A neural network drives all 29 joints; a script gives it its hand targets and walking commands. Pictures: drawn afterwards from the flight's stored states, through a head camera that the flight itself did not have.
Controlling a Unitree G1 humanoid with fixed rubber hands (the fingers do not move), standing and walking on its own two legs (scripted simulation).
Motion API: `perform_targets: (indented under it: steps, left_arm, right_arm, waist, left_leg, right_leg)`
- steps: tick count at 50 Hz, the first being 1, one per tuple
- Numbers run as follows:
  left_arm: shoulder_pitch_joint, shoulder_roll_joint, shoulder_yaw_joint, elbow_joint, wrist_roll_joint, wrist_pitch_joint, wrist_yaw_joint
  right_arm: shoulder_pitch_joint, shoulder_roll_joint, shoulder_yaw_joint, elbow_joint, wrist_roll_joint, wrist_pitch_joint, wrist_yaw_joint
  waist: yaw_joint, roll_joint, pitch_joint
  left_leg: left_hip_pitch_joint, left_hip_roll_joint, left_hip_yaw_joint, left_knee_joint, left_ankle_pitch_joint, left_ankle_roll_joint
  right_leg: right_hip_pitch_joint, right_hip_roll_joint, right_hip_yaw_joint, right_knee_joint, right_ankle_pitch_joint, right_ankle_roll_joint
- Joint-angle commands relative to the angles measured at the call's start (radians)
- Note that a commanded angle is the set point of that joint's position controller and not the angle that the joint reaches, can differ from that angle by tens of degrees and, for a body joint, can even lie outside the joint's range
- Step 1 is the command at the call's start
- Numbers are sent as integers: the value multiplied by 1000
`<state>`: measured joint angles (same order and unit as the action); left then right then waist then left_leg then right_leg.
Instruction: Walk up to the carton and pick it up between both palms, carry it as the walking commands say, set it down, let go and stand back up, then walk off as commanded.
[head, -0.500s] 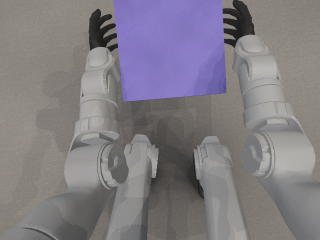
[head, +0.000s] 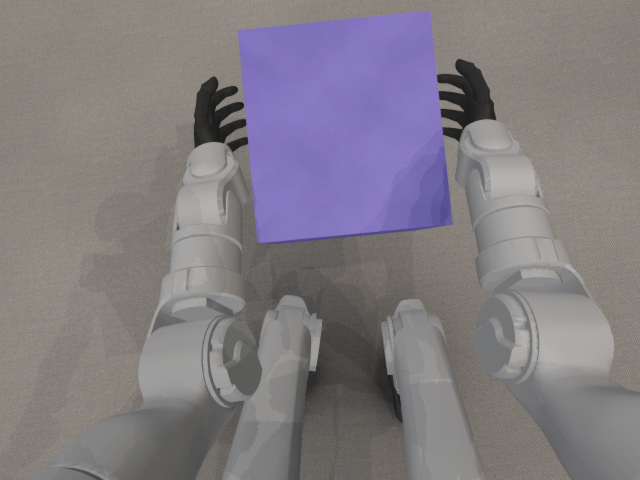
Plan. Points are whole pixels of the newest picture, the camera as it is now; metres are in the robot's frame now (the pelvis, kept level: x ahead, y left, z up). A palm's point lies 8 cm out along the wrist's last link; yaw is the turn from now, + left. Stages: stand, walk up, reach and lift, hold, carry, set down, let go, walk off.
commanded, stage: reach and lift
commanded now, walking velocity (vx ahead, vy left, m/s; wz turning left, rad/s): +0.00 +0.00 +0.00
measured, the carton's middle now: (340, 147) +0.51 +0.02 -0.15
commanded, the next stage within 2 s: none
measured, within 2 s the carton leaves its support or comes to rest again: neither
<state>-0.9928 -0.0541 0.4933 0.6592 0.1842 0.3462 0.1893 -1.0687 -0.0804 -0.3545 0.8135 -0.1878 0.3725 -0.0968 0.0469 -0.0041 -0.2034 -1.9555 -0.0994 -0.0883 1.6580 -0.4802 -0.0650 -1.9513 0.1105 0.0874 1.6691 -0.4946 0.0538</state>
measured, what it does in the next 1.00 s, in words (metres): rises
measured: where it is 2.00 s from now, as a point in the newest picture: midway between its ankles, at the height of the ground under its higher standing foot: (346, 388)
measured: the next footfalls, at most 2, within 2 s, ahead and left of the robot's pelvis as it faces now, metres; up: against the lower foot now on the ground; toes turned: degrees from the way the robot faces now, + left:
none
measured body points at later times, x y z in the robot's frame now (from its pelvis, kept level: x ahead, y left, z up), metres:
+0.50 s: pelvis +0.02 +0.00 +0.06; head +0.23 +0.00 +0.46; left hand +0.47 +0.17 +0.01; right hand +0.49 -0.14 +0.00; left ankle +0.10 +0.13 -0.48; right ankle +0.10 -0.13 -0.48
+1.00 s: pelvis +0.04 +0.00 +0.13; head +0.21 +0.00 +0.55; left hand +0.44 +0.17 +0.08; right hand +0.47 -0.14 +0.07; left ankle +0.10 +0.13 -0.48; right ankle +0.10 -0.13 -0.48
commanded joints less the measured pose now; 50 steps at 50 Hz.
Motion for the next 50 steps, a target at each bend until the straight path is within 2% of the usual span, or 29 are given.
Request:
perform_targets:
  steps: [1,13,37,50]
  left_arm:
    - [-643,-960,-526,49,-156,4,-401]
    - [-557,-984,-542,46,-151,-3,-410]
    - [-352,-1041,-571,21,-107,-12,-418]
    - [-206,-1064,-600,-8,-86,-12,-440]
  right_arm:
    - [-647,1013,416,-77,174,-65,328]
    - [-560,1044,426,-92,158,-68,325]
    - [-358,1093,445,-108,128,-80,349]
    - [-218,1124,491,-159,117,-81,356]
  waist:
    - [6,-43,-1022]
    - [2,-43,-987]
    - [3,-26,-854]
    - [7,-34,-779]
  left_leg:
    - [615,-65,183,-167,251,19]
    - [692,-68,169,-261,266,22]
    - [938,-57,120,-491,292,28]
    - [1064,-46,92,-616,352,37]
  right_leg:
    - [576,60,-166,-197,214,-31]
    - [690,58,-147,-296,237,-25]
    - [870,53,-115,-509,254,-34]
    - [1030,40,-84,-642,328,-39]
